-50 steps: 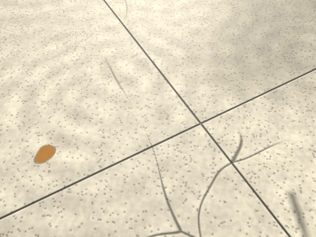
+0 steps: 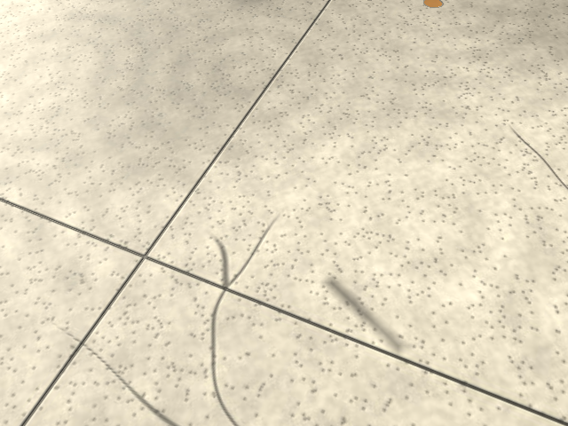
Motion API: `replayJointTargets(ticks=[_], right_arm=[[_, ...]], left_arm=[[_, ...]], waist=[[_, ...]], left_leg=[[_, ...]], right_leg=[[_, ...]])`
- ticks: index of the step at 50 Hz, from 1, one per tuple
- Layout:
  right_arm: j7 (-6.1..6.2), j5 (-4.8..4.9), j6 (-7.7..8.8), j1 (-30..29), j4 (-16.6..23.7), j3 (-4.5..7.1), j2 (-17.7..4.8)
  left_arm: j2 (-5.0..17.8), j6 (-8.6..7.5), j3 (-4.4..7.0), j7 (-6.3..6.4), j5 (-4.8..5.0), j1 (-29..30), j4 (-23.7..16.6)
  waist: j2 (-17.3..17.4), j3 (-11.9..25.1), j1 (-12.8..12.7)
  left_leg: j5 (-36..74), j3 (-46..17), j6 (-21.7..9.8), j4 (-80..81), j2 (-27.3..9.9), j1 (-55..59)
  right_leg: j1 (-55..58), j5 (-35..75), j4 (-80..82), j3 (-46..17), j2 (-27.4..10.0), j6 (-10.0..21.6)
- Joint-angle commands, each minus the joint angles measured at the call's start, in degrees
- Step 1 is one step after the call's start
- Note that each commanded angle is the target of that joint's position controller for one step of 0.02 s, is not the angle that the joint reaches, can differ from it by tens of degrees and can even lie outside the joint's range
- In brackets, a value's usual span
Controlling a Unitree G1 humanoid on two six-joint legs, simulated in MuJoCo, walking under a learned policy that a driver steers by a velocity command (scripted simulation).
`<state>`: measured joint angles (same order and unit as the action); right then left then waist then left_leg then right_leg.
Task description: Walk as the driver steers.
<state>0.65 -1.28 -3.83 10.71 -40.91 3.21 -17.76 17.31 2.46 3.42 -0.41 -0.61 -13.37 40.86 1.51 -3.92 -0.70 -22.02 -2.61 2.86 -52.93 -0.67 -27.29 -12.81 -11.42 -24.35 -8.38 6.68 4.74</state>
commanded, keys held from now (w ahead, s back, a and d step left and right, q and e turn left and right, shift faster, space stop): e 0.34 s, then no key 0.62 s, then w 0.04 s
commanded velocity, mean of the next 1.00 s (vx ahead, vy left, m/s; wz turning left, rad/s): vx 0.00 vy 0.00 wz -0.34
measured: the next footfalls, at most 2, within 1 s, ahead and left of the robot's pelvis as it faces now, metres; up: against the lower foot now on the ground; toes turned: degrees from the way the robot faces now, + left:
left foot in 0.20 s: +0.07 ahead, +0.12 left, +0.00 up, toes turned -13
right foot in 0.64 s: -0.01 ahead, -0.08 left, +0.00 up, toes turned -14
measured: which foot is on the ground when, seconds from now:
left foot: up 0.00-0.18, down 0.20-0.64, up 0.66-0.90, down 0.92-1.00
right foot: down 0.00-0.20, up 0.22-0.62, down 0.64-1.00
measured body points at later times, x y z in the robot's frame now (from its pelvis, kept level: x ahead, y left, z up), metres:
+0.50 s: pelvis +0.00 +0.04 +0.00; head +0.04 +0.05 +0.45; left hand +0.19 +0.28 -0.13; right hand +0.04 -0.26 -0.10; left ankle +0.03 +0.13 -0.74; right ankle -0.06 -0.09 -0.68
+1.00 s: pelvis -0.01 +0.02 +0.00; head -0.01 +0.02 +0.45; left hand +0.17 +0.21 -0.13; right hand -0.04 -0.25 -0.14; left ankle +0.01 +0.14 -0.74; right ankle -0.05 -0.07 -0.74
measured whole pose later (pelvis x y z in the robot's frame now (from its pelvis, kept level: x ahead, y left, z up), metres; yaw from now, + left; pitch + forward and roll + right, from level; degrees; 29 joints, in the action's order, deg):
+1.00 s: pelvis -0.01 +0.02 +0.00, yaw -18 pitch -2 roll +0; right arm 0.9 -0.9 -1.8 15.0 -51.6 0.8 -14.3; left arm 12.7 0.7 -0.7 1.2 -0.7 -9.1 52.4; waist 0.5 -1.8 0.9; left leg -15.2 -0.4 0.7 -25.7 -1.0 -8.5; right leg -8.9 -13.2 -24.5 -2.3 3.9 2.5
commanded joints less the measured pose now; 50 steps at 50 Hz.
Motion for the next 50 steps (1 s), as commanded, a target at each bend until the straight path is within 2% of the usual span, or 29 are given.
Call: replayJointTargets(ticks=[1,6,8,9,10,11,12,13,14,15,17,19,23,27,29,30,31,32,33,34,36,38,40,43,45,47,48,49,50], right_arm=[[0.37,0.17,1.0,-2.6,4.8,0.93,-4.5],[0.92,0.99,1.92,-2.4,5.7,0.44,-4.5],[1.38,1.27,2.44,0.4,5.2,0.27,-4.4],[1.81,1.06,2.85,2.7,4.6,0.21,-4.2],[2.42,0.53,3.38,4.2,4.1,0.56,-5.8],[2.93,-0.14,3.5,3.0,5.1,1.08,-10.0],[2.29,-0.16,2.94,0.0,6.2,1.87,-13.7],[1.74,0.11,2.76,1.0,6.0,1.3,-10.4],[1.37,0.5,2.87,-1.3,6.3,0.26,-6.9],[1.27,0.25,2.85,-3.5,6.8,-0.14,-5.6],[1.77,0.03,3.07,-3.7,6.8,-0.21,-5.4],[1.65,0.0,3.34,-0.3,5.6,0.0,-5.5],[1.32,0.11,3.82,3.1,3.4,0.51,-6.3],[0.16,-0.22,3.61,2.5,2.1,0.78,-7.2],[-0.23,0.02,3.09,2.7,1.0,0.92,-7.8],[-0.34,0.5,2.79,2.2,0.6,0.79,-7.6],[-0.39,0.59,2.8,3.7,-0.1,0.56,-6.8],[-0.79,0.28,2.9,6.0,0.8,-0.4,-3.1],[-0.37,0.9,2.39,4.4,2.1,-1.36,-0.5],[0.16,0.83,1.5,2.7,1.0,-0.64,-3.6],[-0.09,1.1,1.15,3.0,-0.5,-0.32,-3.7],[-0.23,0.25,1.17,5.1,-2.4,-0.22,-3.6],[-0.12,0.44,1.18,5.8,-3.8,-0.65,-2.3],[0.5,0.94,1.08,5.1,-5.1,-1.08,-1.3],[0.9,0.7,1.48,6.8,-6.8,-1.39,-0.8],[1.04,-0.35,2.63,6.6,-7.4,-1.29,-3.5],[0.69,0.57,2.77,4.3,-8.5,-0.67,-5.7],[0.11,0.52,3.03,4.8,-9.1,-0.92,-3.5],[-0.1,0.21,3.12,6.1,-9.7,-0.97,-2.9]], left_arm=[[10.4,-0.47,2.94,0.19,-0.44,-2.2,-2.8],[10.9,-0.22,3.32,-0.18,-0.67,-0.8,-2.9],[10.6,-0.12,3.34,-0.24,-0.33,1.1,-3.0],[10.1,-0.1,3.21,-0.1,0.18,2.7,-3.1],[8.5,-0.29,2.74,0.15,0.73,2.8,-3.4],[3.5,-0.52,1.6,0.23,0.62,-1.8,-3.3],[7.2,-0.26,2.6,0.8,-0.5,-2.3,-3.4],[10.1,0.0,3.46,0.74,-1.63,-1.7,-2.8],[9.8,0.24,3.65,0.19,-1.34,-1.8,-1.7],[9.0,0.62,3.56,-0.39,-0.84,-2.8,-0.8],[8.1,1.15,3.26,-1.56,-0.29,-3.7,-0.1],[7.1,1.3,2.73,-1.72,0.01,-1.1,-0.7],[5.0,1.71,1.62,-1.36,-0.04,1.8,-1.2],[3.4,1.7,0.19,-0.82,0.33,2.9,-1.0],[3.0,1.28,-0.25,-0.43,0.47,1.4,-0.2],[2.6,0.78,-0.56,-0.19,0.19,-0.5,0.8],[3.6,0.08,-0.69,0.15,-0.59,-0.5,1.0],[7.2,-0.75,-0.46,0.49,-1.72,-1.0,0.5],[10.0,-1.05,-0.19,0.88,-0.94,2.0,0.6],[6.5,-1.59,-0.83,0.91,-0.81,2.4,1.0],[3.5,-2.05,-2.27,1.39,-1.03,5.5,1.8],[3.7,-2.45,-2.47,1.98,-0.51,5.1,3.1],[3.3,-2.56,-2.72,1.96,-0.31,4.5,4.3],[3.4,-2.4,-2.71,2.04,-0.41,4.6,6.1],[3.7,-2.25,-2.54,2.14,0.01,5.7,7.0],[2.6,-2.53,-2.69,1.92,-0.09,3.8,8.2],[2.0,-2.3,-2.45,1.63,0.17,2.2,9.2],[2.7,-2.14,-2.43,1.8,-0.16,2.6,10.7],[4.0,-1.84,-1.8,1.85,-0.1,3.0,11.3]], waist=[[-8.0,5.0,-1.5],[-8.7,5.9,-0.8],[-8.9,6.2,1.0],[-8.3,5.9,2.9],[-5.4,6.2,3.4],[7.3,7.8,0.4],[11.7,5.0,0.3],[6.5,4.1,0.2],[4.3,2.6,-0.9],[4.3,2.0,-1.6],[6.9,3.4,-1.5],[6.5,4.1,0.5],[7.2,5.0,2.3],[9.5,5.8,2.5],[9.6,6.0,1.4],[8.3,5.9,-0.2],[5.2,6.2,-0.4],[-5.9,9.1,0.9],[-14.9,5.7,1.3],[-10.5,4.6,-0.3],[-9.2,3.0,1.4],[-10.3,4.1,1.8],[-8.9,5.3,1.6],[-9.0,4.5,1.2],[-7.3,4.5,2.7],[-3.9,4.5,1.5],[2.3,1.2,-1.0],[1.6,2.6,0.9],[0.3,1.5,1.5]], left_leg=[[-0.6,-0.4,-0.4,3.3,1.1,-3.6],[-1.9,-1.0,-2.0,11.4,3.7,4.3],[0.1,-1.4,-2.8,19.5,4.4,10.7],[5.1,-1.2,-3.1,27.8,4.3,16.0],[8.4,-4.3,-3.9,35.0,-0.1,22.3],[6.7,-18.0,-7.1,39.8,-14.8,27.8],[13.2,-27.5,-13.9,40.2,-22.0,21.2],[17.5,-24.1,-16.2,38.7,-21.5,18.6],[19.7,-18.1,-15.4,37.9,-17.9,16.6],[21.8,-12.3,-13.9,37.3,-14.3,16.0],[28.1,-6.4,-13.3,36.0,-11.4,18.9],[32.0,-5.1,-14.1,34.9,-11.5,21.8],[34.0,-5.1,-15.5,33.3,-13.3,25.8],[35.4,-3.6,-15.3,31.4,-12.9,21.6],[37.7,-3.4,-14.6,29.0,-12.5,20.2],[36.5,-2.5,-12.8,26.9,-11.7,17.8],[30.9,-1.8,-9.5,25.4,-10.8,13.8],[15.2,1.8,-5.8,17.8,-6.9,7.5],[-7.1,4.7,-3.8,18.3,-0.6,7.0],[-9.3,1.8,-3.4,13.0,-1.9,8.9],[-6.1,0.8,-3.3,11.7,-1.4,8.1],[-3.4,1.5,-2.6,11.4,-0.6,8.8],[-3.0,2.0,-1.9,13.1,-0.2,10.8],[-0.3,2.9,-1.7,20.7,0.3,13.7],[11.4,2.9,-2.0,31.0,-0.3,20.1],[19.9,-3.3,-2.7,33.3,-6.3,25.8],[19.9,-3.0,-4.0,30.8,-5.9,19.5],[10.7,-2.5,-4.5,31.9,-4.7,17.7],[0.8,-1.4,-4.9,32.1,-2.9,15.8]], right_leg=[[6.7,14.5,4.5,-17.4,-15.1,9.1],[4.1,20.1,2.0,-22.1,-13.8,7.8],[2.1,20.4,0.9,-23.6,-12.4,5.7],[-0.4,17.0,-0.6,-23.1,-10.5,3.4],[-5.0,8.2,-3.9,-20.7,-7.6,0.3],[-11.1,-12.5,-16.0,-10.5,-0.8,-3.2],[-17.4,-23.2,-25.3,-0.4,5.2,-4.3],[-16.2,-21.6,-33.7,-0.6,0.8,-4.8],[-15.7,-18.2,-37.3,-0.4,-0.2,-5.1],[-15.3,-15.3,-40.3,0.5,-0.5,-5.8],[-16.5,-12.7,-43.5,2.8,-1.0,-7.2],[-17.1,-12.6,-41.6,3.2,-0.9,-8.0],[-16.0,-14.5,-31.9,3.2,-1.4,-7.8],[-5.6,-16.6,-17.5,7.7,-2.4,-6.1],[-0.7,-11.8,-8.1,9.4,-2.5,-5.0],[4.4,-4.1,1.4,9.9,-2.7,-4.2],[10.2,3.7,9.0,6.2,-5.0,-3.4],[17.2,6.1,12.4,-8.5,-17.4,-1.6],[7.1,20.3,9.6,-14.9,-25.7,5.7],[5.7,19.4,8.8,-13.2,-24.4,8.5],[5.6,19.5,8.8,-7.9,-20.0,6.8],[7.8,27.9,6.8,-4.3,-17.2,5.5],[8.1,30.2,5.6,-2.7,-16.6,5.3],[6.6,24.2,4.9,-3.4,-15.9,4.9],[3.4,16.4,4.3,-3.5,-14.6,2.7],[-1.6,4.6,4.7,-3.4,-12.0,-0.4],[0.5,2.5,7.3,-0.7,-8.7,-0.8],[4.1,-1.4,6.1,0.2,-8.1,-0.8],[3.7,-9.0,4.2,0.3,-7.5,0.2]])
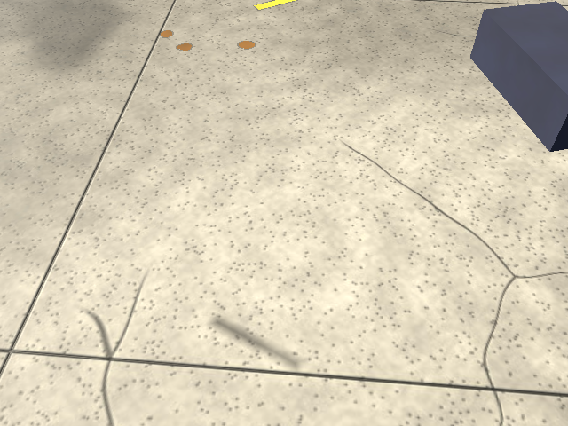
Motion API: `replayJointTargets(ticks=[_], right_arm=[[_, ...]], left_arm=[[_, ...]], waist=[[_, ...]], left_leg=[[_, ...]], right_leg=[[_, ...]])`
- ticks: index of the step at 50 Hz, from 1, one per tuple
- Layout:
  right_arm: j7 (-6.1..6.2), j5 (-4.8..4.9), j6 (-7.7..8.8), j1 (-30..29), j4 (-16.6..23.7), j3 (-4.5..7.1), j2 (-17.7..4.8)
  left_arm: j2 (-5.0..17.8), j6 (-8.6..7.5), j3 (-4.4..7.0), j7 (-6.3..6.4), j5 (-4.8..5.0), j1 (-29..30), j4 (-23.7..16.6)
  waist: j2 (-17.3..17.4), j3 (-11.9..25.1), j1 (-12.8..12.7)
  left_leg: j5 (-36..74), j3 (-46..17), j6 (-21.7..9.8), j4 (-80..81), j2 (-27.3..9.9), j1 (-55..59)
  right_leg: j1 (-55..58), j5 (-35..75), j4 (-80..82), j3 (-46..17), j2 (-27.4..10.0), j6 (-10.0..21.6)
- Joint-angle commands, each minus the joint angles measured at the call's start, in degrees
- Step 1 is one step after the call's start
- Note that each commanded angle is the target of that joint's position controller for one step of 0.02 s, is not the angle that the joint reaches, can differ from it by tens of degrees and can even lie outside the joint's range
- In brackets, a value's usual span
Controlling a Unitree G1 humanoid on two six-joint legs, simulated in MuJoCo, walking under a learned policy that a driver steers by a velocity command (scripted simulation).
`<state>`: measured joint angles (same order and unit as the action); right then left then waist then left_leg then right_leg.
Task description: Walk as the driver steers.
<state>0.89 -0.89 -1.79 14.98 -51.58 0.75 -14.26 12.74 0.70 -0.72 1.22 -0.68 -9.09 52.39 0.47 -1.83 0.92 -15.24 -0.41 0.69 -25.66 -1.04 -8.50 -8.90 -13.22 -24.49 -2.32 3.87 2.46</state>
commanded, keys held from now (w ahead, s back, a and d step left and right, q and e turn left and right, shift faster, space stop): w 1.00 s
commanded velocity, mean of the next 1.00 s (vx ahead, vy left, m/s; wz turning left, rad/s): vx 0.40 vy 0.00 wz -0.01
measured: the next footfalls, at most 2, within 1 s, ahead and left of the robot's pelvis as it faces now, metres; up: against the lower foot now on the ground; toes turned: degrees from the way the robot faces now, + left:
left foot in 0.68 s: +0.41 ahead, +0.10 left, +0.00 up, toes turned +4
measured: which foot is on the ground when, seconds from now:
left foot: down 0.00-0.28, up 0.30-0.66, down 0.68-1.00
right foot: down 0.00-0.68, up 0.70-1.00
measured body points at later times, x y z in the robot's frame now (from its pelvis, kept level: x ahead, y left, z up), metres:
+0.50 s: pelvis +0.14 -0.01 +0.00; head +0.16 -0.01 +0.45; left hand +0.07 +0.25 -0.14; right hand +0.26 -0.26 -0.13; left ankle +0.18 +0.12 -0.68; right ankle +0.03 -0.09 -0.74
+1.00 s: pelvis +0.40 +0.04 +0.01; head +0.42 +0.05 +0.46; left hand +0.52 +0.29 -0.13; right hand +0.36 -0.20 -0.14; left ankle +0.37 +0.10 -0.74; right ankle +0.52 -0.11 -0.67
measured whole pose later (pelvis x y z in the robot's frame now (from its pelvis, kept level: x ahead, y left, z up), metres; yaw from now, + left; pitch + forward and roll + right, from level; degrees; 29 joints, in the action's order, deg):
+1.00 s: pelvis +0.40 +0.04 +0.01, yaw +0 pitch -1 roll +1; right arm -0.6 -0.6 5.0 24.4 -59.1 1.9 -11.4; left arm 13.5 -1.9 1.8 -1.9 -2.1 -7.6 54.1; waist -1.9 -2.4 1.7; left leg -10.6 5.1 -6.1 -13.0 5.4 -2.1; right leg -36.0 -5.5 -51.8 0.4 -6.3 2.0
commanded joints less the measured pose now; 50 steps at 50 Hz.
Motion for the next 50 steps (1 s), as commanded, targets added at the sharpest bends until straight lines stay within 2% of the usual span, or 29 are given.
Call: replayJointTargets(ticks=[1,2,4,6,8,10,12,13,14,15,16,17,18,20,22,25,28,31,32,33,34,35,36,37,38,40,43,46,50], right_arm=[[-0.29,-0.63,0.92,1.5,0.8,1.76,-7.1],[-0.26,-0.79,0.91,1.6,0.8,1.7,-6.8],[-0.33,-0.61,1.29,2.4,0.9,1.78,-6.8],[-0.31,-0.45,2.14,6.0,-0.1,2.14,-7.4],[-0.17,-0.33,2.73,9.2,-1.9,3.51,-10.6],[-0.54,-0.51,3.14,8.3,-1.9,3.74,-10.3],[-0.91,0.04,3.31,4.4,-1.5,3.77,-9.1],[-0.92,0.23,3.48,1.7,-0.7,3.79,-8.5],[-1.0,0.21,3.99,-1.9,1.1,3.25,-6.7],[-1.5,0.27,4.73,-4.9,3.9,2.26,-3.0],[-1.23,-0.71,4.85,-5.9,4.5,3.13,-6.6],[-1.29,-0.75,4.89,-4.3,3.2,3.21,-6.5],[-1.76,-0.44,5.17,-2.9,2.3,2.9,-5.3],[-2.75,-1.04,4.97,-4.3,2.6,2.83,-4.8],[-3.45,-1.35,4.32,-6.4,3.5,2.51,-3.9],[-3.9,-1.17,4.09,-13.5,6.6,1.54,-2.3],[-3.72,-0.49,3.87,-17.2,8.5,0.95,-1.9],[-2.5,-0.5,3.91,-12.1,7.3,2.0,-4.5],[-2.06,-0.62,4.2,-6.1,5.2,2.66,-5.6],[-1.53,-0.89,4.57,2.9,1.9,3.45,-6.6],[-0.77,-1.95,4.95,11.3,-0.3,4.61,-10.2],[-0.78,-3.03,5.18,14.0,-0.5,5.6,-16.0],[-1.36,-0.22,4.59,10.5,-0.4,5.5,-14.1],[-1.38,0.32,4.68,2.6,0.9,4.64,-10.7],[-1.73,0.28,5.26,-0.9,1.4,3.69,-6.8],[-1.56,0.07,6.34,-1.4,-0.1,2.74,-3.9],[-1.57,0.14,7.71,2.8,-2.5,2.49,-3.6],[-1.42,0.25,7.82,6.3,-4.0,2.5,-4.3],[-1.2,0.42,7.68,10.5,-5.4,2.08,-3.8]], left_arm=[[9.2,0.18,2.8,-0.03,-0.16,-1.8,0.1],[9.4,0.4,3.12,-0.37,-0.44,-1.9,0.1],[8.4,-0.07,3.13,-0.7,-0.38,-1.6,-0.2],[7.0,-1.27,3.0,-1.03,-0.38,0.5,-0.9],[5.2,-2.56,2.59,-1.66,-1.11,3.7,-2.2],[5.9,-3.57,2.68,-2.12,-1.18,3.9,-2.9],[5.3,-4.39,2.66,-2.46,-0.49,-2.1,-0.8],[5.7,-4.74,3.01,-2.21,-0.26,-8.5,1.7],[9.1,-5.18,4.06,-1.57,-0.44,-16.3,3.9],[15.1,-5.37,5.8,-1.07,-0.84,-24.3,5.8],[14.4,-5.03,5.6,-1.03,-1.17,-24.9,6.8],[11.5,-5.09,4.81,-1.07,-1.53,-21.1,5.6],[9.7,-5.34,4.32,-1.1,-1.51,-18.2,4.7],[7.7,-5.78,3.45,-0.99,-1.11,-15.7,4.4],[7.1,-6.1,3.04,-0.88,-0.62,-17.3,5.6],[7.2,-6.22,2.67,-0.7,-0.15,-17.2,6.7],[8.3,-6.36,2.69,-0.69,-0.25,-17.4,7.5],[9.6,-6.44,2.89,-0.56,0.04,-16.3,8.1],[10.1,-6.17,3.07,-0.44,-0.03,-15.7,8.0],[10.2,-5.8,3.1,-0.41,-0.08,-15.1,7.9],[8.6,-5.7,2.6,-0.62,-0.25,-15.9,7.1],[0.4,-5.45,1.19,-1.15,0.64,-23.0,6.0],[6.2,-5.44,2.74,-1.25,-0.27,-20.3,6.3],[7.8,-5.45,3.4,-1.39,-0.38,-15.2,4.5],[7.3,-5.76,3.27,-1.68,-0.51,-12.0,3.8],[4.9,-4.79,3.04,-2.1,-1.27,-12.7,4.2],[3.1,-3.33,2.95,-2.75,-1.54,-11.6,3.9],[3.3,-2.7,3.02,-3.06,-1.64,-3.7,1.2],[2.5,-3.0,2.62,-3.31,-1.14,5.7,-2.1]], waist=[[1.9,-1.6,-0.5],[1.9,-4.1,-0.6],[2.1,-7.1,-0.2],[3.7,-6.2,1.5],[9.4,-6.1,2.6],[8.4,-6.5,1.9],[7.8,-6.7,-1.9],[6.3,-5.3,-4.8],[-0.3,-3.6,-8.6],[-14.5,-1.3,-11.2],[-10.7,-3.9,-9.7],[-4.1,-4.9,-6.7],[-2.7,-4.0,-4.8],[-4.1,-3.8,-3.1],[-5.4,-3.5,-2.7],[-5.0,-5.5,-2.6],[-7.1,-5.9,-2.8],[-6.3,-3.0,0.6],[-5.5,0.3,3.4],[-3.8,4.7,7.0],[-0.2,9.4,9.5],[12.8,16.4,4.9],[8.1,15.2,5.3],[5.3,5.2,1.9],[1.9,1.3,1.1],[2.4,-0.5,-2.2],[2.2,-0.6,-3.2],[1.9,-3.2,-2.0],[1.7,-4.4,0.3]], left_leg=[[-14.9,-3.8,-3.8,4.5,-1.7,-4.9],[-21.4,-5.0,-4.8,4.5,-1.7,-7.4],[-26.2,-8.6,-6.8,4.7,-3.0,-8.6],[-26.4,-15.5,-9.5,8.7,-6.7,-2.7],[-26.8,-25.5,-13.5,16.5,-14.4,4.0],[-23.3,-25.2,-14.2,17.2,-15.4,1.5],[-17.0,-18.1,-11.8,14.1,-11.6,-5.1],[-13.6,-13.6,-9.9,10.1,-8.4,-11.8],[-10.0,-7.8,-7.5,0.6,-4.3,-20.7],[-9.4,2.1,-4.6,-18.8,3.4,-31.7],[-15.4,0.6,-5.4,-29.5,2.9,-37.9],[-12.8,-2.0,-6.3,-34.7,0.1,-38.5],[-9.2,-2.3,-6.5,-35.8,-1.4,-37.3],[-4.1,-0.8,-5.4,-34.3,-3.1,-35.4],[-1.4,1.6,-3.8,-33.2,-2.6,-34.7],[3.4,4.6,-2.2,-23.7,-1.9,-31.5],[8.1,6.7,-3.3,-12.7,-0.1,-21.5],[8.5,7.0,-6.4,-9.4,2.4,-12.0],[7.9,6.9,-7.4,-7.7,3.7,-6.1],[8.3,7.2,-8.4,-4.4,4.6,4.1],[0.0,-1.9,-10.3,-2.5,-3.7,16.1],[-9.6,-31.0,-17.0,3.4,-21.6,27.6],[-17.0,-43.1,-18.8,13.0,-21.5,22.4],[-19.1,-33.0,-17.3,13.6,-19.9,13.8],[-11.9,-26.1,-16.1,15.1,-17.3,6.6],[0.5,-16.2,-13.3,16.6,-12.7,-1.3],[9.8,-10.3,-13.4,17.9,-11.1,-2.8],[9.4,-7.8,-13.4,20.5,-10.2,-1.0],[16.4,-4.4,-12.1,20.3,-8.7,2.9]], right_leg=[[-1.8,-16.1,3.1,-5.9,-4.2,3.6],[-4.7,-22.9,2.8,-6.8,-4.2,4.7],[-9.5,-26.8,1.7,-8.8,-4.9,5.8],[-14.2,-21.2,-2.7,-6.4,-3.3,4.9],[-18.8,-9.3,-10.7,2.9,-0.7,2.7],[-16.6,-11.0,-10.7,3.3,-2.4,2.9],[-5.1,-7.7,-2.1,5.0,-1.6,3.8],[6.0,-4.9,1.1,4.4,-0.8,4.1],[16.3,-9.8,6.6,-5.4,-6.4,5.8],[25.0,-20.9,15.2,-27.5,-19.2,10.6],[23.6,-11.1,15.0,-33.0,-25.0,13.3],[22.2,-3.1,12.6,-27.0,-23.3,13.2],[20.5,1.5,12.6,-22.2,-21.0,11.9],[17.5,6.8,15.0,-15.3,-17.6,9.8],[16.3,17.5,15.3,-10.6,-15.9,9.5],[11.0,24.2,16.4,-5.3,-13.9,9.0],[6.0,28.4,17.3,-2.6,-13.6,8.0],[8.6,45.5,10.1,-0.9,-15.4,6.5],[9.6,51.0,2.4,0.1,-15.0,5.6],[7.0,49.5,-8.7,1.7,-13.0,4.6],[-2.6,33.3,-24.1,3.2,-10.0,3.9],[-19.1,-11.9,-46.7,4.5,-0.5,1.8],[-24.7,-14.2,-53.2,-2.6,0.3,2.8],[-27.7,-8.2,-53.1,-1.9,-4.0,3.5],[-25.9,-4.0,-49.8,-1.3,-6.1,3.6],[-19.8,-2.0,-44.4,-1.2,-8.6,2.9],[-19.3,-0.8,-40.4,0.4,-9.1,1.7],[-26.2,4.9,-34.2,2.1,-10.4,0.1],[-29.0,12.0,-22.0,4.3,-9.8,-1.4]])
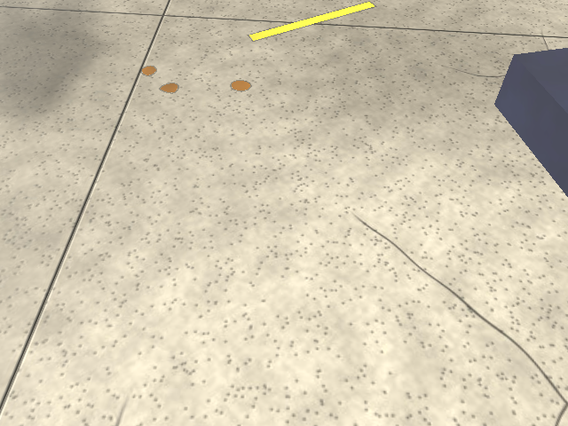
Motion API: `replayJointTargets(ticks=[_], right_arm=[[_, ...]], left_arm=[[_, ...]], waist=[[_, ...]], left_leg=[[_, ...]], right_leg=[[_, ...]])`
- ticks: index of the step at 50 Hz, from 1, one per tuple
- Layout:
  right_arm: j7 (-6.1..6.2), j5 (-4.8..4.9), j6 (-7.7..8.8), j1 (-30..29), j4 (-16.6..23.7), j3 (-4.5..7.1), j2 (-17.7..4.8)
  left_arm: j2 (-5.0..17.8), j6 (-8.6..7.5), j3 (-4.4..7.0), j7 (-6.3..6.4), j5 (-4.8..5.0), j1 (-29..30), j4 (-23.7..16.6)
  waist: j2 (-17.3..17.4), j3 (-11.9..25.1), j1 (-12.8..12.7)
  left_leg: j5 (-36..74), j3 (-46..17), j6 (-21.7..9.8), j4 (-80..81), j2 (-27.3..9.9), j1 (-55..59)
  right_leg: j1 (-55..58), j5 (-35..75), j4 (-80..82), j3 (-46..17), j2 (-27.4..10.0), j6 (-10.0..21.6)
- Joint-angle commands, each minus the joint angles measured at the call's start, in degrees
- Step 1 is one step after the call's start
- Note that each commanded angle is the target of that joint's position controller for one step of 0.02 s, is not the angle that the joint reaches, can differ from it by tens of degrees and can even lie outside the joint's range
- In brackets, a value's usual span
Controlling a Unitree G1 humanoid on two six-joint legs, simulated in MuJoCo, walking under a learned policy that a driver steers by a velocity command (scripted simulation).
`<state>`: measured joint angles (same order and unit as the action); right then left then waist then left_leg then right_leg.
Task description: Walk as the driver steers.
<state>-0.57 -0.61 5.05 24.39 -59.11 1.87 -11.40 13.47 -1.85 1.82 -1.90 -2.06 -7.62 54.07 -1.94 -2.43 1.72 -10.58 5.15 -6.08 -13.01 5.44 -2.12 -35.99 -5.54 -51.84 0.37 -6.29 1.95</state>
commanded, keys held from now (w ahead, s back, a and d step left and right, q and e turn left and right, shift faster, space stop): w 0.92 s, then w+q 0.08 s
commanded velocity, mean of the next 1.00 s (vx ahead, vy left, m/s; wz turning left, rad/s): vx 0.50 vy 0.00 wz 0.01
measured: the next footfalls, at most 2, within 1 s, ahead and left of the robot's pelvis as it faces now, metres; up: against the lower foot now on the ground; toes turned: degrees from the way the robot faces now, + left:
right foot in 0.24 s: +0.31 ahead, -0.11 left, +0.00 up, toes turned -3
left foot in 0.80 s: +0.61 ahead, +0.06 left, +0.00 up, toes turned +5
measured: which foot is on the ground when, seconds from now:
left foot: down 0.00-0.24, up 0.26-0.78, down 0.80-1.00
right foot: up 0.00-0.22, down 0.24-0.80, up 0.82-1.00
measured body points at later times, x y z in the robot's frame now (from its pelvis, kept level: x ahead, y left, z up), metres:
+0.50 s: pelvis +0.28 -0.05 +0.00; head +0.30 -0.06 +0.45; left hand +0.27 +0.20 -0.14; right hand +0.37 -0.31 -0.14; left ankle +0.33 +0.10 -0.67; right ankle +0.27 -0.11 -0.75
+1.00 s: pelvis +0.55 +0.01 +0.00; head +0.57 +0.02 +0.45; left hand +0.61 +0.26 -0.15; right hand +0.58 -0.25 -0.14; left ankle +0.57 +0.06 -0.75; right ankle +0.54 -0.14 -0.67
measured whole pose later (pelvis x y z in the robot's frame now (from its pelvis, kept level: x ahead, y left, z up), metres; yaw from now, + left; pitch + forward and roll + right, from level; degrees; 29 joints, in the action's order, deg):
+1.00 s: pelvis +0.55 +0.01 +0.00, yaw +1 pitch -1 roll +0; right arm -0.1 -0.7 4.9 17.5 -58.1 3.1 -12.0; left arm 12.8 -3.2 3.2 -0.8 -2.2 -13.6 56.2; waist -1.5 -2.8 0.3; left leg -9.6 5.5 -6.1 -20.2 3.9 -10.5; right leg -27.6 -15.6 -62.5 -0.2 -3.6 3.3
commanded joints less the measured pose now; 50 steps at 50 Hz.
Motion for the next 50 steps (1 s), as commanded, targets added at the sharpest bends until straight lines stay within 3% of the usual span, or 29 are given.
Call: replayJointTargets(ticks=[1,5,8,10,11,12,13,14,15,16,17,19,21,23,27,30,34,37,38,39,40,41,42,43,44,46,48,50], right_arm=[[0.36,0.12,0.86,2.0,1.8,0.91,-6.7],[0.9,-0.4,0.64,6.0,0.1,0.72,-6.7],[1.44,-0.96,0.25,6.3,-0.8,0.88,-7.3],[1.68,-1.09,0.11,4.3,-0.8,1.11,-8.3],[1.57,-0.99,-0.06,3.6,-0.8,1.21,-8.7],[1.44,-0.54,-0.1,2.6,-0.4,1.04,-8.5],[1.0,0.88,0.12,3.4,2.1,0.04,-5.0],[0.79,1.76,-0.04,8.8,1.8,0.06,-2.8],[1.15,0.41,-0.4,3.2,2.1,1.51,-7.7],[0.85,0.17,0.07,-1.0,3.6,1.47,-6.9],[0.67,0.03,0.14,-2.9,3.7,1.41,-5.8],[-0.07,-1.4,-1.29,-1.9,3.3,1.32,-4.1],[-0.77,-1.63,-2.32,-2.6,3.7,1.33,-3.0],[-1.1,-1.75,-2.97,-6.8,5.3,1.35,-3.1],[-1.29,-1.2,-3.0,-17.4,9.0,0.98,-3.4],[-1.23,-0.75,-2.77,-23.1,10.8,0.29,-2.6],[-0.95,-0.73,-2.36,-27.9,12.9,0.33,-3.7],[-0.57,-0.74,-1.58,-24.6,12.6,0.92,-4.7],[-0.18,-0.81,-1.24,-19.3,10.9,1.47,-5.5],[0.31,-1.17,-0.7,-9.9,7.6,2.21,-6.6],[0.96,-2.54,-0.19,0.4,5.1,3.45,-10.4],[0.93,-3.2,-0.35,4.8,4.5,5.01,-16.5],[0.45,-0.75,-1.28,0.5,4.9,4.63,-13.9],[0.33,-0.18,-1.28,-6.4,6.0,3.73,-10.9],[0.07,-0.39,-0.8,-9.4,6.3,2.81,-7.3],[0.41,-0.25,0.04,-10.0,4.8,1.71,-3.8],[0.48,-0.01,0.84,-6.6,3.1,1.55,-4.1],[0.61,0.3,1.05,-4.4,2.2,1.89,-6.0]], left_arm=[[1.4,-0.55,-0.11,-0.22,0.37,6.0,-4.4],[1.4,-0.81,-0.38,-0.07,0.57,11.9,-6.6],[2.2,-1.37,-0.11,0.1,0.63,13.1,-8.0],[3.2,-1.93,0.55,0.62,0.66,7.6,-6.7],[4.2,-2.35,1.23,1.09,0.58,0.4,-4.4],[6.1,-2.96,2.2,1.72,-0.16,-9.7,-1.3],[11.7,-3.22,3.72,2.55,-1.81,-19.2,0.1],[14.2,-2.56,4.44,2.05,-1.31,-19.9,0.6],[10.9,-2.09,3.94,1.64,0.81,-14.9,0.3],[7.4,-2.3,3.0,1.46,1.32,-9.4,-0.6],[4.7,-2.75,2.31,1.31,1.07,-6.7,-0.8],[1.7,-3.46,1.34,1.69,1.19,-6.8,0.7],[2.6,-4.38,1.41,1.82,1.41,-10.0,2.3],[4.2,-4.74,1.69,1.91,1.54,-12.1,3.2],[3.8,-4.45,1.23,1.9,1.48,-15.8,4.2],[4.1,-4.41,1.12,2.06,1.38,-19.0,5.1],[4.6,-3.94,1.19,2.69,0.75,-22.3,6.7],[5.7,-3.66,1.55,3.2,0.38,-20.5,6.9],[6.2,-3.54,1.72,3.21,0.34,-19.8,6.9],[6.1,-3.32,1.68,3.05,0.61,-18.7,6.7],[4.7,-3.41,1.14,2.85,1.19,-18.4,5.2],[-1.3,-3.34,0.08,2.13,3.46,-25.2,4.1],[4.4,-3.24,1.66,2.27,1.81,-21.6,4.6],[4.7,-3.33,2.01,2.14,1.54,-16.5,2.8],[3.8,-3.58,1.85,1.96,1.44,-13.7,2.2],[1.7,-2.29,1.77,1.52,0.12,-14.2,2.5],[0.6,-1.27,1.75,0.96,-0.52,-13.7,2.2],[0.5,-0.69,1.71,0.69,-0.69,-10.1,0.6]], waist=[[4.4,-3.7,0.1],[5.2,-4.0,2.1],[5.7,-4.1,1.6],[6.6,-1.4,-1.4],[6.4,2.4,-4.4],[5.1,7.7,-8.6],[-2.1,15.8,-10.6],[-10.1,20.8,-7.7],[-1.5,13.6,-6.7],[-0.8,6.1,-4.8],[0.5,2.8,-3.2],[-0.9,1.1,-0.3],[-1.0,1.1,0.5],[-1.0,-0.5,0.4],[-0.9,-2.8,-1.7],[-1.4,-3.0,-3.6],[-1.7,-3.9,-4.8],[-2.0,-2.4,-2.1],[-2.1,0.4,0.1],[-0.5,5.2,4.1],[2.9,11.7,7.5],[16.2,19.1,5.0],[8.6,17.0,4.3],[6.2,7.7,1.7],[3.3,3.7,0.6],[4.8,1.0,-2.7],[5.1,1.3,-3.4],[4.9,0.2,-3.5]], left_leg=[[13.5,-9.2,-5.0,7.3,-15.0,-2.7],[21.3,-8.2,-5.1,4.9,-16.2,3.9],[29.4,-8.2,-5.1,1.4,-18.1,9.0],[44.1,-6.8,-3.8,-5.7,-18.0,9.4],[49.0,-5.9,-3.0,-13.9,-17.0,8.7],[43.2,-4.1,-1.8,-25.3,-15.0,2.1],[21.4,-1.3,0.1,-44.1,-10.8,-13.9],[-21.1,-2.9,1.3,-60.8,-0.9,-29.7],[-16.4,-8.8,0.3,-63.4,-4.6,-34.1],[-10.8,-8.6,0.2,-60.9,-6.8,-34.7],[-7.6,-8.3,0.3,-57.7,-8.7,-32.6],[-5.7,-7.8,1.6,-53.3,-10.2,-27.7],[-4.7,-6.5,2.7,-51.5,-10.3,-27.4],[-1.3,-5.4,3.7,-48.4,-11.2,-30.9],[6.5,-3.1,5.2,-36.9,-11.7,-34.9],[10.2,-1.4,4.9,-28.2,-10.3,-33.3],[8.1,-1.0,3.0,-22.5,-9.0,-34.4],[1.9,-0.1,0.3,-18.7,-6.5,-27.5],[0.5,0.6,-0.8,-17.1,-4.5,-20.7],[2.9,1.4,-2.2,-13.5,-3.2,-9.2],[-0.2,-8.4,-5.1,-13.1,-12.3,6.2],[-4.3,-37.3,-13.8,-7.8,-29.8,22.4],[-7.2,-43.2,-13.4,-2.5,-28.4,18.2],[-6.9,-33.0,-11.5,-1.8,-26.5,9.8],[-1.6,-27.1,-9.8,0.2,-24.0,2.8],[5.6,-18.2,-6.1,2.4,-19.1,-5.3],[11.8,-16.2,-6.3,2.9,-17.3,-6.5],[12.7,-15.2,-7.2,4.1,-16.5,-6.8]], right_leg=[[-1.3,5.6,8.2,2.2,0.9,-0.9],[-0.9,5.9,15.3,3.9,2.8,0.0],[0.3,0.9,18.7,4.2,4.0,1.9],[9.3,-3.7,21.4,5.3,7.0,4.0],[17.7,-3.8,24.1,6.0,8.9,5.3],[31.6,-1.4,26.2,4.0,7.1,7.3],[49.0,-7.5,26.8,-14.0,-7.9,11.7],[57.0,-6.2,33.3,-38.5,-19.6,18.7],[50.7,-9.6,35.0,-34.2,-15.8,16.6],[41.9,-6.9,37.1,-25.5,-13.6,14.8],[35.8,-2.2,39.1,-19.9,-10.7,12.8],[29.1,3.6,41.4,-12.6,-6.6,10.0],[28.0,8.7,42.4,-9.8,-5.7,10.3],[27.8,9.3,44.1,-7.6,-5.0,10.5],[29.4,12.6,45.4,-4.4,-3.1,9.6],[32.3,15.8,45.1,-3.0,-3.0,9.1],[40.4,20.0,42.7,-3.4,-5.7,9.5],[43.1,33.9,36.0,-2.0,-6.7,8.2],[42.8,40.6,29.7,-1.2,-6.1,7.5],[39.8,40.7,19.1,0.7,-3.9,6.4],[28.4,25.3,3.9,2.3,-1.4,5.3],[7.1,-15.3,-19.1,5.3,9.7,2.4],[1.2,-22.4,-24.8,-3.1,9.2,3.2],[-1.3,-17.3,-24.2,-3.5,5.9,3.6],[0.3,-13.5,-21.0,-3.4,4.0,3.6],[5.8,-10.9,-15.2,-3.1,1.7,2.7],[7.3,-9.8,-12.5,-1.5,1.6,1.5],[4.6,-7.5,-8.7,-0.3,1.0,-0.1]])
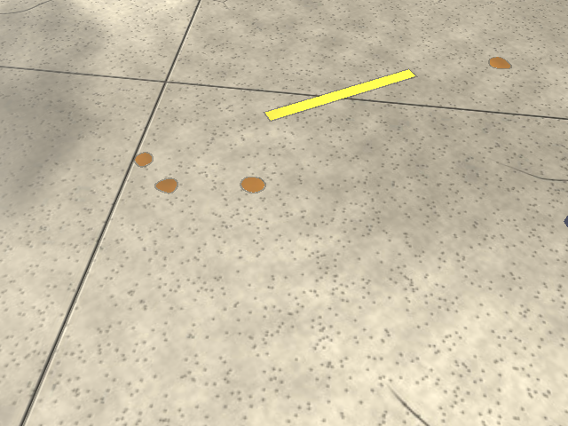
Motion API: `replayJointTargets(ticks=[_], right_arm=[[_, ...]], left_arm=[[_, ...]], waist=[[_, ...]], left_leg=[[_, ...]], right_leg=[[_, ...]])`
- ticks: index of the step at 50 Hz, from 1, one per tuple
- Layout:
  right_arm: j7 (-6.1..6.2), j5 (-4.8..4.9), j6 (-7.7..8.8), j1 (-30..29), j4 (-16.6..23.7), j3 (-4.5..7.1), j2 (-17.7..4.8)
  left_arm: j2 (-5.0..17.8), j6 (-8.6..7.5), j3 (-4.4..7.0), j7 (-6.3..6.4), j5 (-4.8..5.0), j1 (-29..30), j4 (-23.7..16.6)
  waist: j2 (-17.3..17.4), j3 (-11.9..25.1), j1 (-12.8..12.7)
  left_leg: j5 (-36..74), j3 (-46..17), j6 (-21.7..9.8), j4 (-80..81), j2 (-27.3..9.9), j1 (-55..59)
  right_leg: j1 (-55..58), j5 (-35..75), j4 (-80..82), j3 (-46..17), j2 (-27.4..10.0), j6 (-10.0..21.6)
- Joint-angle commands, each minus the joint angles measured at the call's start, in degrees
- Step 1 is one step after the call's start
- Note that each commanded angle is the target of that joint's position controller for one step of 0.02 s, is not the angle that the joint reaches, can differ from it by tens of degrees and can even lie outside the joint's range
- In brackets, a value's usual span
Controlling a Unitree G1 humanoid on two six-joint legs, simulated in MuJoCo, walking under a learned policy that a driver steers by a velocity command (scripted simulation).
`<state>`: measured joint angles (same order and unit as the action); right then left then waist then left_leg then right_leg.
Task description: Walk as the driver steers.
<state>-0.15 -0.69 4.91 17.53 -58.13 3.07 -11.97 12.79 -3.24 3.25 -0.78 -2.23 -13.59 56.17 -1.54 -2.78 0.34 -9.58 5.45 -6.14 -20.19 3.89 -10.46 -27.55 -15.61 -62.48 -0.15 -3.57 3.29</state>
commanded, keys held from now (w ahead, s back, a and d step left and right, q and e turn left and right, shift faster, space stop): w+q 1.00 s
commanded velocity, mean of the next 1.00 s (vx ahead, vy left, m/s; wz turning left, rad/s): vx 0.50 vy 0.00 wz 0.50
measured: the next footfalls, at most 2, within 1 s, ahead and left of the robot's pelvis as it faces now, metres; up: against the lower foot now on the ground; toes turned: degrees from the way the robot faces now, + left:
right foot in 0.34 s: +0.35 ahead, -0.11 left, +0.00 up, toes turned +9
left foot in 0.88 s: +0.52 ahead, +0.18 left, +0.00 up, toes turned +34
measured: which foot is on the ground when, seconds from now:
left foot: down 0.00-0.36, up 0.38-0.86, down 0.88-1.00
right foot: up 0.00-0.32, down 0.34-0.88, up 0.90-1.00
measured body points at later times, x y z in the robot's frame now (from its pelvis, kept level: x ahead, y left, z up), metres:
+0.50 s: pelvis +0.26 -0.04 +0.00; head +0.29 -0.04 +0.45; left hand +0.32 +0.24 -0.12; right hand +0.36 -0.29 -0.15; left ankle +0.16 +0.07 -0.66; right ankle +0.31 -0.12 -0.74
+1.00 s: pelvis +0.47 +0.10 -0.02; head +0.50 +0.13 +0.43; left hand +0.37 +0.35 -0.15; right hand +0.73 -0.05 -0.13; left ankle +0.49 +0.16 -0.74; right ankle +0.45 -0.08 -0.64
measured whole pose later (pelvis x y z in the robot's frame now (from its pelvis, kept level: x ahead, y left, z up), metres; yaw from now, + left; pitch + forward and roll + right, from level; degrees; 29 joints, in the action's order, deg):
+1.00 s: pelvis +0.47 +0.10 -0.02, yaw +33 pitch +1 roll +0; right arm -0.9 -1.2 0.8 9.2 -46.4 4.1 -15.1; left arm 13.7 -3.5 3.0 -0.2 -1.3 -16.1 48.9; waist -0.8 -4.2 -1.8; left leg -11.6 3.6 -7.1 -30.4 5.8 -19.7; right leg -21.0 -21.2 -69.7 2.6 -5.4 -0.7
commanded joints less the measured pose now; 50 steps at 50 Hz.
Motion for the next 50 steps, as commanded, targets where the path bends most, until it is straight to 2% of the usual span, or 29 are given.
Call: replayJointTargets(ticks=[1,5,10,12,14,15,16,17,18,19,20,21,22,23,25,28,33,37,39,40,42,43,44,45,46,47,48,49,50], right_arm=[[0.27,0.41,1.09,3.4,1.1,0.8,-6.0],[0.33,0.28,0.49,7.1,0.8,0.76,-6.0],[0.58,-0.16,-0.03,11.8,0.5,1.15,-6.8],[0.82,-0.51,-0.33,12.1,0.8,1.49,-7.3],[1.14,-0.73,-0.55,10.1,1.7,2.05,-8.4],[1.13,-0.68,-0.58,8.3,2.4,2.37,-9.1],[0.85,-0.36,-0.47,6.9,2.9,2.59,-9.5],[0.47,0.2,-0.18,6.3,3.7,2.35,-8.1],[0.45,1.64,0.0,7.9,6.5,1.34,-3.5],[0.52,1.84,-0.44,11.5,7.8,1.66,-3.8],[0.81,0.53,-1.47,10.3,6.0,2.23,-6.8],[0.11,-0.12,-1.68,6.5,6.2,2.22,-6.3],[-0.4,-0.25,-1.92,4.9,6.8,2.09,-4.7],[-0.88,-1.08,-2.54,3.8,7.3,2.22,-4.6],[-1.71,-1.44,-3.84,3.2,8.0,2.06,-3.8],[-2.54,-1.42,-4.67,-2.1,10.5,1.88,-3.8],[-3.75,-1.2,-4.59,-12.4,14.6,0.79,-3.2],[-4.44,-1.4,-4.48,-19.1,17.6,0.15,-3.4],[-4.44,-1.7,-4.48,-20.4,18.5,0.27,-4.1],[-4.26,-1.84,-4.51,-19.9,18.6,0.43,-4.4],[-3.62,-2.03,-4.34,-14.2,17.3,1.2,-5.8],[-3.06,-2.22,-3.79,-6.7,15.2,1.98,-7.0],[-2.11,-2.86,-3.32,3.3,12.1,3.46,-10.4],[-1.29,-2.6,-3.29,3.5,12.6,4.96,-17.1],[-0.84,-1.0,-4.1,5.7,14.2,5.26,-18.7],[-0.3,-0.68,-4.46,4.1,13.0,4.87,-17.1],[-0.02,-0.07,-4.15,1.3,12.7,4.06,-13.9],[0.14,0.03,-3.68,-1.6,13.1,3.47,-11.8],[0.3,0.52,-3.23,-3.5,13.3,2.93,-10.3]], left_arm=[[1.4,0.87,0.24,-0.48,-0.46,-1.3,-2.7],[1.9,0.86,-0.09,-0.48,0.34,9.1,-6.6],[2.3,0.43,-0.58,-0.26,1.02,17.7,-10.5],[2.9,-0.06,-0.63,-0.22,1.29,19.5,-12.1],[4.1,-0.78,-0.34,-0.09,1.53,17.3,-12.5],[4.8,-1.19,-0.01,0.15,1.56,13.6,-11.8],[5.9,-1.79,0.61,0.6,1.39,6.8,-9.9],[8.8,-2.65,1.68,1.35,0.28,-1.9,-7.9],[14.2,-2.86,2.84,2.14,-1.35,-9.8,-8.3],[15.9,-1.66,3.36,1.91,-0.74,-7.2,-8.2],[9.8,-0.99,2.15,1.69,-0.3,-1.7,-9.8],[5.6,-1.12,1.06,1.48,0.31,1.8,-10.3],[4.2,-1.38,0.64,1.43,0.24,3.0,-10.1],[3.6,-1.8,0.4,1.67,0.48,2.1,-9.2],[3.7,-2.88,0.46,1.6,0.89,-0.2,-8.0],[4.8,-3.87,0.86,1.35,1.28,-2.9,-6.9],[5.5,-3.71,0.96,1.21,1.0,-5.6,-5.8],[7.7,-3.2,1.52,1.68,1.03,-8.7,-4.8],[8.5,-2.37,1.73,1.97,0.93,-10.3,-4.1],[9.2,-1.93,1.85,2.11,0.86,-10.5,-3.9],[11.1,-0.8,2.28,2.27,0.86,-10.9,-3.6],[11.6,-0.16,2.33,2.2,1.1,-10.5,-3.9],[11.1,0.07,2.07,2.05,1.02,-9.8,-5.2],[3.8,-0.26,0.52,0.98,1.42,-11.2,-9.5],[8.3,-0.89,1.48,0.58,1.06,-5.1,-12.2],[8.2,-1.41,1.38,0.32,1.44,0.0,-13.5],[7.2,-2.05,0.83,0.38,1.68,-0.6,-13.1],[7.2,-1.87,0.94,0.53,1.15,-1.6,-12.2],[7.2,-0.88,0.94,0.52,-0.01,-3.1,-12.0]], waist=[[4.3,-0.3,-1.7],[4.6,-2.3,0.8],[5.7,-1.5,3.8],[6.2,-1.5,4.1],[6.7,-0.8,2.2],[6.9,0.4,0.4],[5.2,3.5,-2.7],[1.2,9.3,-6.0],[-7.3,18.9,-7.4],[-17.2,21.3,-3.8],[-6.4,12.6,-1.6],[-0.7,6.0,-1.5],[-1.0,3.0,-0.4],[-3.0,1.7,0.2],[-4.1,2.0,0.8],[-3.0,1.6,0.8],[-2.9,-0.8,-0.7],[-2.9,-2.3,-2.5],[-3.1,-2.4,-2.8],[-3.5,-1.7,-2.3],[-4.6,2.2,0.3],[-3.4,6.6,3.5],[0.6,12.6,7.8],[14.1,17.1,4.4],[9.8,20.3,6.8],[5.1,12.2,6.2],[2.8,6.8,3.8],[1.1,4.2,1.2],[1.7,3.9,-0.9]], left_leg=[[11.1,-15.5,-7.4,12.1,-14.7,1.5],[11.1,-15.7,-6.9,12.7,-13.2,3.2],[17.5,-17.3,-7.0,8.4,-13.3,9.1],[20.0,-18.8,-6.8,6.0,-14.0,10.9],[22.6,-20.0,-5.4,3.0,-14.3,10.4],[25.4,-19.9,-4.3,0.0,-13.8,8.6],[28.4,-18.7,-3.1,-7.1,-11.7,6.4],[23.2,-15.8,-1.7,-19.5,-7.7,0.3],[1.3,-10.6,0.1,-37.2,-2.0,-12.1],[-21.8,-8.4,0.3,-47.4,2.2,-24.1],[-17.5,-10.3,-0.1,-51.9,-3.0,-26.9],[-12.6,-10.1,0.2,-50.6,-5.0,-26.4],[-9.9,-9.8,0.6,-48.3,-6.6,-24.7],[-8.8,-9.5,1.2,-46.6,-7.7,-23.8],[-6.6,-8.5,2.1,-46.7,-8.0,-23.1],[-1.9,-7.9,3.0,-45.1,-9.0,-28.0],[7.4,-4.8,3.9,-30.7,-9.0,-28.8],[6.9,-0.6,2.0,-20.4,-8.1,-25.4],[2.7,1.1,0.4,-17.5,-6.8,-24.1],[-0.1,2.2,-0.7,-16.3,-5.3,-22.0],[-5.8,4.0,-3.1,-14.3,-1.0,-14.2],[-5.0,4.0,-4.7,-10.8,1.3,-5.1],[-6.2,-2.9,-7.2,-7.7,-1.9,10.0],[-10.6,-30.8,-13.5,-4.8,-19.9,27.3],[-6.7,-49.3,-17.0,3.3,-24.5,29.5],[-0.2,-38.4,-15.4,3.5,-22.6,25.3],[7.3,-31.6,-13.5,3.8,-20.4,17.2],[13.1,-26.7,-11.3,4.4,-17.0,11.2],[17.0,-23.6,-10.4,5.2,-14.5,7.0]], right_leg=[[-5.7,4.4,4.4,0.6,-2.0,-2.4],[-8.7,11.2,16.9,1.4,-1.6,-4.8],[-8.9,13.6,24.8,1.4,0.5,-5.0],[-8.0,11.7,27.1,0.9,1.1,-4.4],[-2.4,8.6,30.6,0.3,1.9,-3.3],[3.8,6.6,32.8,0.7,3.0,-2.5],[13.4,7.4,36.5,1.6,4.4,-1.5],[26.5,6.4,38.1,-2.7,-0.3,0.5],[41.6,-3.1,40.2,-20.7,-16.6,3.7],[43.8,-6.0,48.1,-41.3,-23.2,8.6],[35.9,-12.3,48.3,-34.8,-21.0,8.0],[28.2,-9.9,49.3,-25.8,-17.7,6.9],[23.2,-3.5,50.9,-18.7,-15.1,5.4],[20.6,1.5,51.8,-13.8,-13.3,4.6],[19.5,9.5,52.5,-8.2,-11.9,4.3],[21.5,16.1,53.7,-2.5,-12.2,5.2],[22.6,20.7,54.3,6.3,-10.3,4.7],[26.7,23.9,53.5,10.1,-12.0,4.0],[30.5,30.1,50.6,11.8,-12.8,3.5],[31.9,37.9,47.5,13.0,-12.9,3.1],[33.9,53.8,35.7,14.8,-12.9,2.7],[31.4,53.3,24.6,15.8,-12.4,2.0],[20.9,40.1,8.8,16.3,-11.1,0.0],[-4.2,-8.5,-10.3,15.4,-2.8,-3.4],[-13.3,-16.1,-19.2,2.9,3.2,-4.5],[-18.3,-9.5,-18.6,-0.3,-0.3,-3.7],[-16.0,-4.6,-13.1,-0.3,-2.4,-3.4],[-12.0,-3.2,-8.5,-0.7,-3.8,-3.5],[-8.2,-2.9,-6.0,-1.1,-4.3,-4.1]])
